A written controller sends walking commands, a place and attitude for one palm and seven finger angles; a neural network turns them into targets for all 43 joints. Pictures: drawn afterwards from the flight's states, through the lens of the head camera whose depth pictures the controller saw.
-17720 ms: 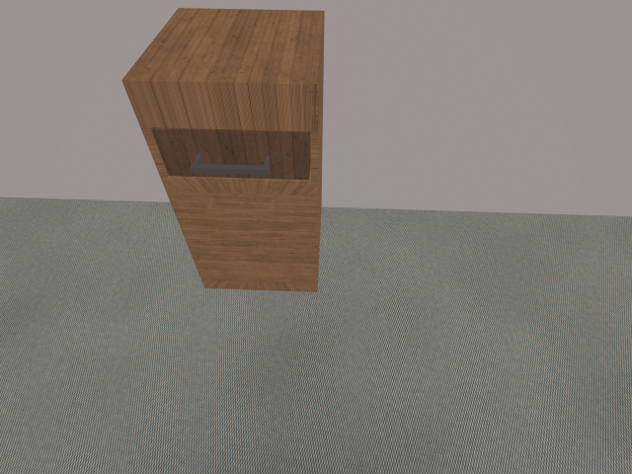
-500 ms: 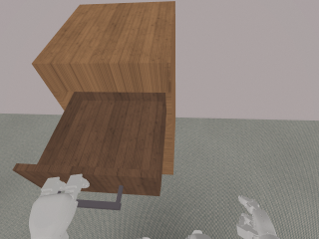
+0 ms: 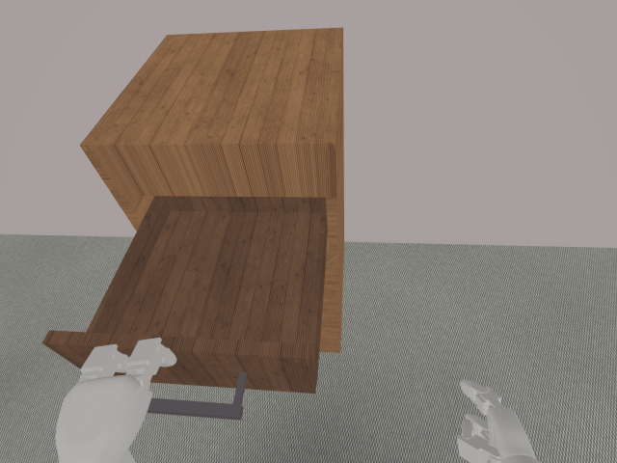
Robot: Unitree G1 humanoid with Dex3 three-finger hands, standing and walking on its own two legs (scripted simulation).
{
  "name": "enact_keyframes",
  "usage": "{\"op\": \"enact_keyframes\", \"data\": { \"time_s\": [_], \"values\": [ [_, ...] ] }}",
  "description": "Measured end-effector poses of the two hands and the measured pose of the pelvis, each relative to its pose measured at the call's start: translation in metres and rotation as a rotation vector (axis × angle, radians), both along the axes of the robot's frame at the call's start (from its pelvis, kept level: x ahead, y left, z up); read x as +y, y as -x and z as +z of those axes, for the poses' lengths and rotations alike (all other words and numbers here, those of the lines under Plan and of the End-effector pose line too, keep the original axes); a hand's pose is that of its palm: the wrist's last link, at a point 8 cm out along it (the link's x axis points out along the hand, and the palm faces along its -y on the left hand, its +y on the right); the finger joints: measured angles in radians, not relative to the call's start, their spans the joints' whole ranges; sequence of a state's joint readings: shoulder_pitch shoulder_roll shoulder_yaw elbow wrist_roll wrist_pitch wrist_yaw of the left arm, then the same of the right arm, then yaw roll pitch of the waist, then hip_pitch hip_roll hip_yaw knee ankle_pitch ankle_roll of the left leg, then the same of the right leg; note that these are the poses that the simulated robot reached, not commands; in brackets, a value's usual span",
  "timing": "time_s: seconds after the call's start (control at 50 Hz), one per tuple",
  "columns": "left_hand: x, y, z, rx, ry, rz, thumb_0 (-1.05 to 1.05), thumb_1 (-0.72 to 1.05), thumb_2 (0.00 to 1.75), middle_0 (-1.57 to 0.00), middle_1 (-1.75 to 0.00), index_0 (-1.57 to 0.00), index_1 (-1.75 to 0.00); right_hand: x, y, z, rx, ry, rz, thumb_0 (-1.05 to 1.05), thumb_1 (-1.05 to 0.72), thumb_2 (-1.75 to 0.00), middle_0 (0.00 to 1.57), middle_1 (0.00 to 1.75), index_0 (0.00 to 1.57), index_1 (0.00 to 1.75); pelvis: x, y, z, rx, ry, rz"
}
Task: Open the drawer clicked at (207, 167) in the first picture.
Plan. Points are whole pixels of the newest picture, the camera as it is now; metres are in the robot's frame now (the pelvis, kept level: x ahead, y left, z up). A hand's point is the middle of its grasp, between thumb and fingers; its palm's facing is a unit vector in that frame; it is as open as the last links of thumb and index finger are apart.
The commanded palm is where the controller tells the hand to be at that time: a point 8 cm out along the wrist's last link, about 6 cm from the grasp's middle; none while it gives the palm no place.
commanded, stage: lift the hand off the handle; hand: left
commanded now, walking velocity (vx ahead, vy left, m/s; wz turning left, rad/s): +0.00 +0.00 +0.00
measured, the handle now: (180, 392) +0.23 +0.23 -0.09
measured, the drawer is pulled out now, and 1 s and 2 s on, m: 0.30 0.30 0.30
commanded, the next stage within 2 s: draw the hand back to the body in 0.68 s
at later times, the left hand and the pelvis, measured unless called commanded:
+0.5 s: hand (122, 406) +0.17 +0.23 +0.05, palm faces +0.00 -0.13 -0.99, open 13.8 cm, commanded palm +0.15 +0.23 +0.10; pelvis +0.01 +0.00 +0.01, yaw +0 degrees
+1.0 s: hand (104, 394) +0.17 +0.24 +0.08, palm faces +0.06 -0.08 -0.99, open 13.8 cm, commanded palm +0.15 +0.24 +0.13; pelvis +0.01 +0.00 +0.02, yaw -1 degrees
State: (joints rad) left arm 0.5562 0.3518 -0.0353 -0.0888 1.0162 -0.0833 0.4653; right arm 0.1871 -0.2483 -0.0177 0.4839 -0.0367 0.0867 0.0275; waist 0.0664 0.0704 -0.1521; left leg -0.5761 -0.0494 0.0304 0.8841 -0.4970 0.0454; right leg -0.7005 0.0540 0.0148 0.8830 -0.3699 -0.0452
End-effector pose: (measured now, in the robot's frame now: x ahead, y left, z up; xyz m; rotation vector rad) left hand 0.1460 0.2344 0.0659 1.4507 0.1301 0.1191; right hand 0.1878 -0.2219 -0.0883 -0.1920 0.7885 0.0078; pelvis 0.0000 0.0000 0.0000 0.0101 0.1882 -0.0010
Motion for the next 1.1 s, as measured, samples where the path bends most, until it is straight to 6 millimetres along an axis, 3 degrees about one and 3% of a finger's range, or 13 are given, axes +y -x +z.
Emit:
{"op": "enact_keyframes", "data": {
  "time_s": [0.28, 0.52, 0.66, 0.82, 0.9, 1.1],
  "values": [
    [-0.001, -0.015, 0.022, -0.038, -0.013, -0.016, -0.01, -0.49, 0.30, -0.32, -1.20, -0.32, -1.20, 0.008, -0.008, 0.008, -0.015, -0.023, 0.006, 0.01, -0.90, -0.90, 0.20, 0.30, 0.20, 0.30, 0.001, -0.004, 0.007, -0.024, -0.001, -0.006],
    [0.001, -0.004, 0.036, 0.000, 0.010, -0.023, -0.01, -0.49, 0.30, -0.32, -1.20, -0.32, -1.20, 0.006, -0.012, 0.019, -0.022, 0.001, 0.020, 0.01, -0.90, -0.90, 0.20, 0.30, 0.20, 0.30, 0.003, -0.007, 0.015, -0.046, 0.005, -0.006],
    [-0.003, -0.010, 0.049, -0.056, 0.001, -0.048, -0.01, -0.49, 0.30, -0.32, -1.20, -0.32, -1.20, 0.011, -0.014, 0.018, -0.027, -0.014, 0.022, 0.01, -0.90, -0.90, 0.20, 0.30, 0.20, 0.30, 0.006, -0.008, 0.014, -0.047, 0.006, -0.008],
    [-0.001, -0.008, 0.042, -0.005, 0.019, -0.012, -0.01, -0.49, 0.30, -0.32, -1.20, -0.32, -1.20, 0.017, -0.013, 0.018, -0.022, -0.045, 0.020, 0.01, -0.90, -0.90, 0.20, 0.30, 0.20, 0.30, 0.005, -0.010, 0.016, -0.050, 0.004, -0.013],
    [-0.003, -0.004, 0.048, -0.012, 0.007, -0.036, -0.01, -0.49, 0.30, -0.32, -1.20, -0.32, -1.20, 0.017, -0.013, 0.019, -0.017, -0.029, 0.034, 0.01, -0.90, -0.90, 0.20, 0.30, 0.20, 0.30, 0.004, -0.011, 0.017, -0.057, 0.005, -0.012],
    [0.020, -0.005, 0.076, -0.058, -0.036, 0.017, -0.01, -0.49, 0.30, -0.32, -1.20, -0.32, -1.20, 0.014, -0.017, 0.025, -0.026, -0.030, 0.018, 0.01, -0.90, -0.90, 0.20, 0.30, 0.20, 0.30, 0.004, -0.009, 0.023, -0.084, 0.009, -0.005]
  ]
}}
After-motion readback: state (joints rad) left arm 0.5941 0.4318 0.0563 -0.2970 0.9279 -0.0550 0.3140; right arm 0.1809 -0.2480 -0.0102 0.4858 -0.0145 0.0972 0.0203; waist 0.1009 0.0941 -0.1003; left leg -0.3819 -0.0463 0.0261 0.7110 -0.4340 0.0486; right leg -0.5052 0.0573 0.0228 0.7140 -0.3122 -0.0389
